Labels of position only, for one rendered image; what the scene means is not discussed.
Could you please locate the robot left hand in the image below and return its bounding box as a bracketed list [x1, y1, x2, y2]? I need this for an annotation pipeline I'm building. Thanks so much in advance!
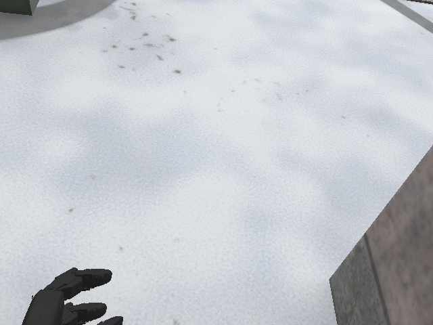
[22, 267, 123, 325]

